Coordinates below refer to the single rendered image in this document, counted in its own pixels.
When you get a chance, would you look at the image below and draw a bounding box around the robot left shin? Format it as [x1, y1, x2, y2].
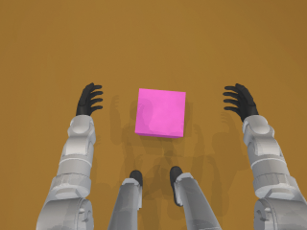
[119, 177, 139, 191]

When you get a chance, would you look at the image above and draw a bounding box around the robot right shin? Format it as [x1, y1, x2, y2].
[176, 172, 198, 183]

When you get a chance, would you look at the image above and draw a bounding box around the robot left upper arm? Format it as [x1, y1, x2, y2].
[37, 197, 94, 230]

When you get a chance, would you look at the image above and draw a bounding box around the carton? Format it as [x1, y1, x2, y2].
[135, 88, 186, 139]

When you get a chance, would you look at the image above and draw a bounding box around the robot right upper arm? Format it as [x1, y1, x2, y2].
[253, 197, 307, 230]

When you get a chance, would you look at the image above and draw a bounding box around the robot shin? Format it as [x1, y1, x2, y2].
[176, 172, 198, 183]
[119, 177, 139, 191]

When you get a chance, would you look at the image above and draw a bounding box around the left robot forearm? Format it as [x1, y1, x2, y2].
[35, 115, 96, 230]

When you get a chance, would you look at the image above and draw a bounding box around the right robot forearm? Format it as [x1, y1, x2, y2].
[242, 115, 307, 205]

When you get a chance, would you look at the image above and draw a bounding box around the robot left hand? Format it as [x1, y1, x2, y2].
[76, 82, 104, 116]

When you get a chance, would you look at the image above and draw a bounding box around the robot right hand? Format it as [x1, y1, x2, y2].
[223, 83, 259, 122]

